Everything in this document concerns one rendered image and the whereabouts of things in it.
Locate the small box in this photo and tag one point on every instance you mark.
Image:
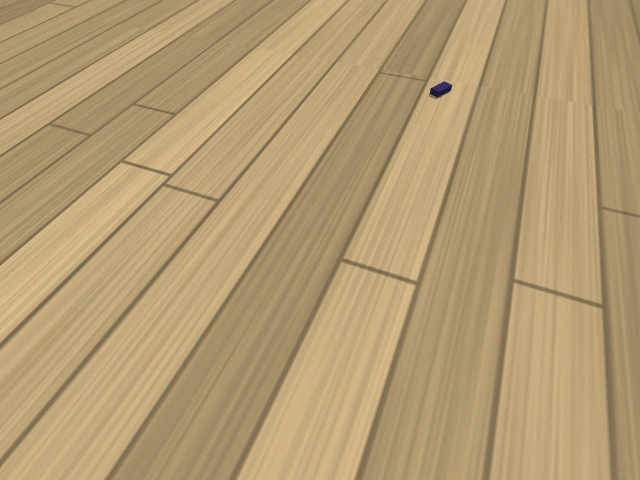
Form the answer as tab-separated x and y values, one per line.
440	89

